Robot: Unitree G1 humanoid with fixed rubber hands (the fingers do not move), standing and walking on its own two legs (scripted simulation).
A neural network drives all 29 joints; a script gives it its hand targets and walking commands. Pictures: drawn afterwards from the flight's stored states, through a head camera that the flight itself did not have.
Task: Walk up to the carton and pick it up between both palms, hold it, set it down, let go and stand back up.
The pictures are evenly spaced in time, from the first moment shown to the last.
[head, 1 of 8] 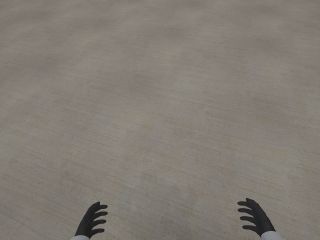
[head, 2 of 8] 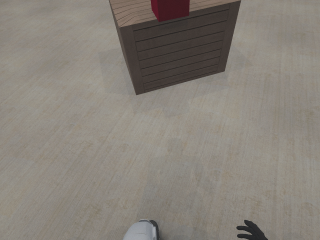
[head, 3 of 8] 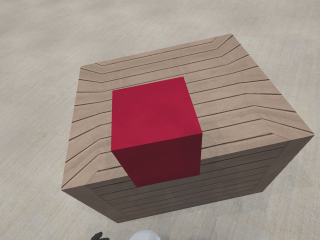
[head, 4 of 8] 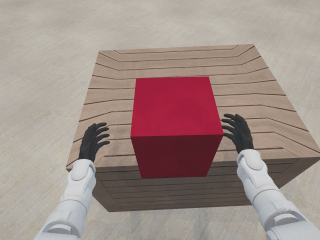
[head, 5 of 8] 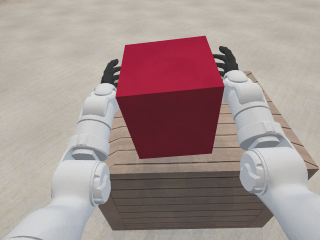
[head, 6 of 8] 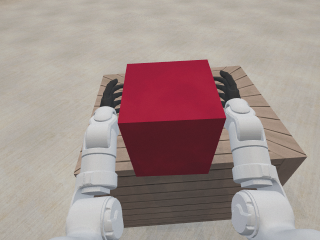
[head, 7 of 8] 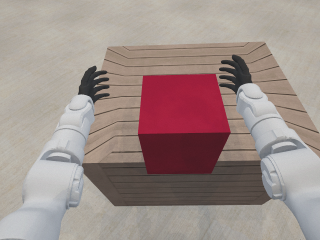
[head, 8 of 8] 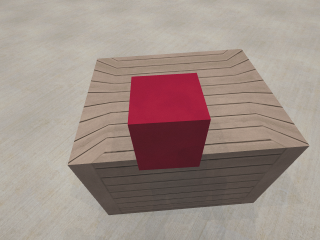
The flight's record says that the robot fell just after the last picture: no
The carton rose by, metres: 0.20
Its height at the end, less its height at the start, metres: +0.00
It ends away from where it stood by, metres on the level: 0.00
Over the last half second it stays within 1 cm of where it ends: yes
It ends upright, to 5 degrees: yes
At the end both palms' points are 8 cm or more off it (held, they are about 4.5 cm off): yes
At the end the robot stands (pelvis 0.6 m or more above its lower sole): yes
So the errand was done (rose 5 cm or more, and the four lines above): yes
